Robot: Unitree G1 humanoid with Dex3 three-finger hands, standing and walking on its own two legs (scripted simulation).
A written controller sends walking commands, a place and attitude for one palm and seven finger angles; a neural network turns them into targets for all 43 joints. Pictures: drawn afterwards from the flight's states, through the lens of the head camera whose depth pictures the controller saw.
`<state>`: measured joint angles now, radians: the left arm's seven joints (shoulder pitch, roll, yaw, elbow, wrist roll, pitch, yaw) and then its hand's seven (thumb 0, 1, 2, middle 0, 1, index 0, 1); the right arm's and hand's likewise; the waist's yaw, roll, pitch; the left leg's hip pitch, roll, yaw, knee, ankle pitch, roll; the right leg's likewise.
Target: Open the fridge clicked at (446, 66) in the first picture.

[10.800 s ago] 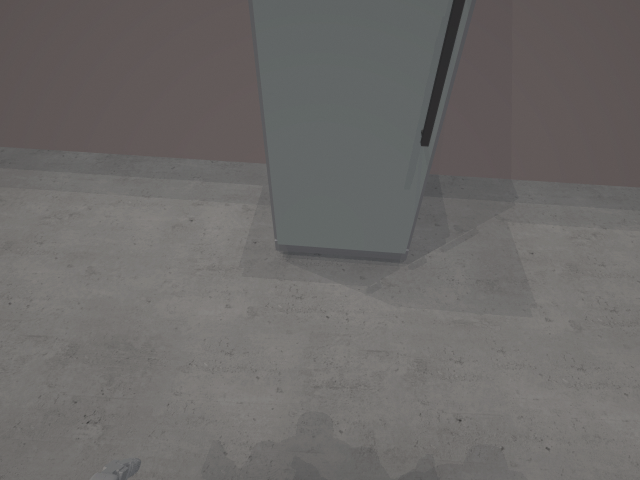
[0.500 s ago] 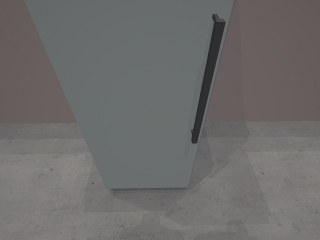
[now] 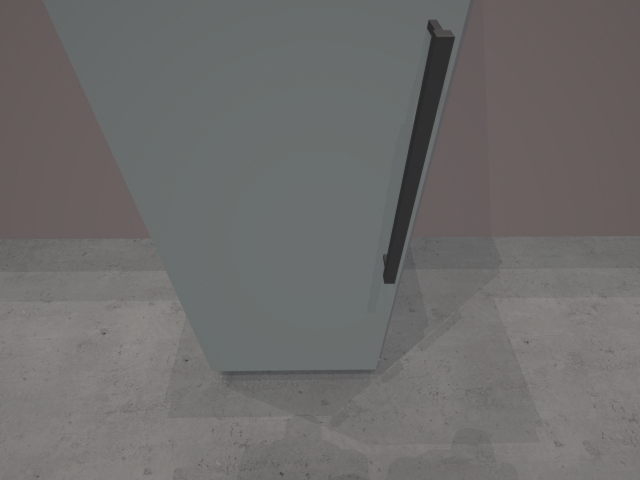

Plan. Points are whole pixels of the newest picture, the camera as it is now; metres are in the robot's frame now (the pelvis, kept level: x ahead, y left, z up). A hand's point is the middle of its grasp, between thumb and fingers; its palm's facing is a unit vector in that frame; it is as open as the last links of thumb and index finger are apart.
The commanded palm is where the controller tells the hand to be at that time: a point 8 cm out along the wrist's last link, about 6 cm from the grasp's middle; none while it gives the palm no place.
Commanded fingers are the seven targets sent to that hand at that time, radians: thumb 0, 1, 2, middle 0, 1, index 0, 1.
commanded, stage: look again from close up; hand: right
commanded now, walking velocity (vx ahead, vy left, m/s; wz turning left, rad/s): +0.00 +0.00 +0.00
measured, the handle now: (406, 181) +0.54 -0.11 +0.09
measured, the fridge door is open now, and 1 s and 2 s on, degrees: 0 0 0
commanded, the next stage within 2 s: none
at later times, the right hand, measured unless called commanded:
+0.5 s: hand out of the picture +0.01 -0.16 -0.17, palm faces +0.03 +0.98 -0.18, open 7.4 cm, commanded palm none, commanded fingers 0.00 -0.90 -0.90 0.20 0.30 0.20 0.30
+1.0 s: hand out of the picture +0.01 -0.16 -0.17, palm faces +0.02 +0.98 -0.17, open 7.4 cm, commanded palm none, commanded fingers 0.00 -0.90 -0.90 0.20 0.30 0.20 0.30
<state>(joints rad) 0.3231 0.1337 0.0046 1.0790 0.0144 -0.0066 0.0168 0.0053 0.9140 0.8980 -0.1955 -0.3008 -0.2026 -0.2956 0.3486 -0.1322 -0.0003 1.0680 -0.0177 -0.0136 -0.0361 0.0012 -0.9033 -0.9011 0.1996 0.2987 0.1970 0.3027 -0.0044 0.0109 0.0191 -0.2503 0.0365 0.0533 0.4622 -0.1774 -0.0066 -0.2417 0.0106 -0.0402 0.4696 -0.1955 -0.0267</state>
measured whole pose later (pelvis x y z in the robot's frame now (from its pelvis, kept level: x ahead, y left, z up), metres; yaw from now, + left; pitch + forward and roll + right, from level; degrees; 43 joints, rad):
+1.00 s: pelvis +0.02 +0.00 +0.00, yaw +1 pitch -2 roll +0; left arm 0.30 0.14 0.00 1.11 0.01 -0.01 0.02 0.00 0.91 0.90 -0.20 -0.30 -0.20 -0.30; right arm 0.32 -0.15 0.01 1.08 -0.01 -0.02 -0.03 0.00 -0.90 -0.90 0.20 0.30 0.20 0.30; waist -0.01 0.02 0.03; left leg -0.21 0.03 0.05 0.43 -0.19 0.00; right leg -0.20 0.00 -0.05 0.44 -0.21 -0.02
